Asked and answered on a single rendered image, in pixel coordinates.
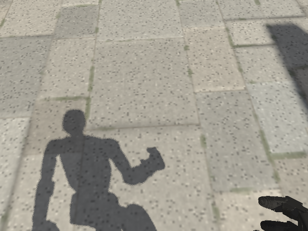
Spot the right robot hand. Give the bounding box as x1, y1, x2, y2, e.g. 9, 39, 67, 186
253, 195, 308, 231

